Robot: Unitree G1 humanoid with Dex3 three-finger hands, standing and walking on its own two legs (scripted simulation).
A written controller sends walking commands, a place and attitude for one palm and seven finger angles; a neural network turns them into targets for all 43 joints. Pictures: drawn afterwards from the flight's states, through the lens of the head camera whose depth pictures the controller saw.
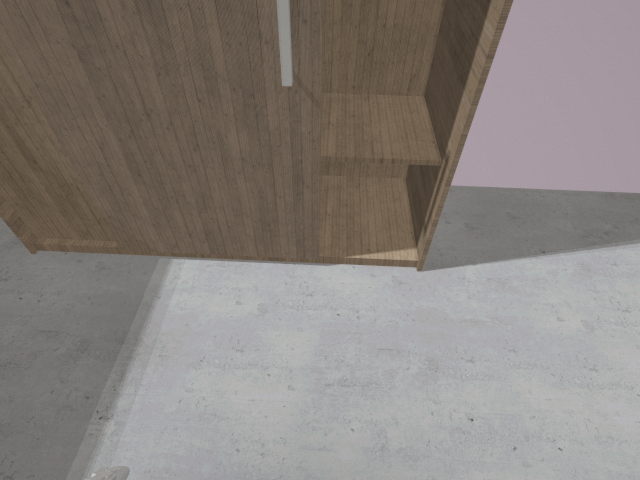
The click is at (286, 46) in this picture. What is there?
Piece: wardrobe's sliding door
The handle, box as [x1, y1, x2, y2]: [277, 0, 292, 85]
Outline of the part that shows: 277,0 282,85 291,85 292,73 289,0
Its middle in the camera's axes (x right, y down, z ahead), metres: -0.08 -0.51 +0.84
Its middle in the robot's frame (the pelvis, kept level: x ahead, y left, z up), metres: +0.99 +0.14 +0.20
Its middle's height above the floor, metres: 0.97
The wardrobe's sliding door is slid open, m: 0.40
